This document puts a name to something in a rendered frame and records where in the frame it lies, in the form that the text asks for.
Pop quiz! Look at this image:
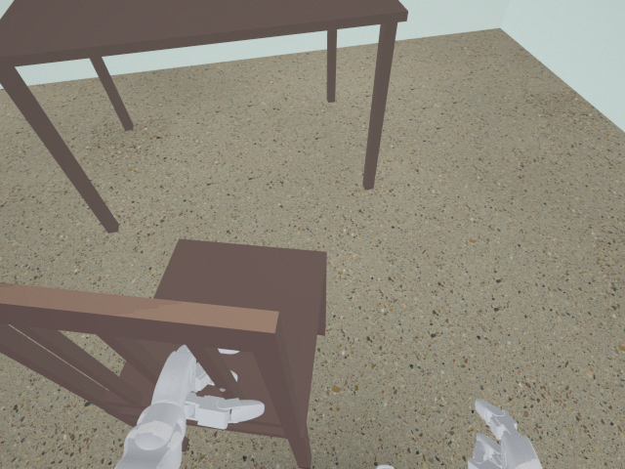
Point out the chair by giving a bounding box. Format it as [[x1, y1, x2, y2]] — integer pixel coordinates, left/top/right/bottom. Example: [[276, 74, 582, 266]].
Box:
[[0, 239, 327, 469]]

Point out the table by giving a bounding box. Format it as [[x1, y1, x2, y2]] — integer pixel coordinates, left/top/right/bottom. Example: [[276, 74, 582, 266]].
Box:
[[0, 0, 408, 234]]

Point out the robot right hand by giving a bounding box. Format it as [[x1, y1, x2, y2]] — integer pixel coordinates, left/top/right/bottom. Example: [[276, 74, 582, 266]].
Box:
[[468, 399, 543, 469]]

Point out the robot left forearm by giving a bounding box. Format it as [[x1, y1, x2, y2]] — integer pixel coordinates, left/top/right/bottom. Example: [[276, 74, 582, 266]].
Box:
[[114, 403, 187, 469]]

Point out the robot left hand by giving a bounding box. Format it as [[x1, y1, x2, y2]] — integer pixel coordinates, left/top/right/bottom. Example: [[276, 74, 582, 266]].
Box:
[[151, 345, 265, 429]]

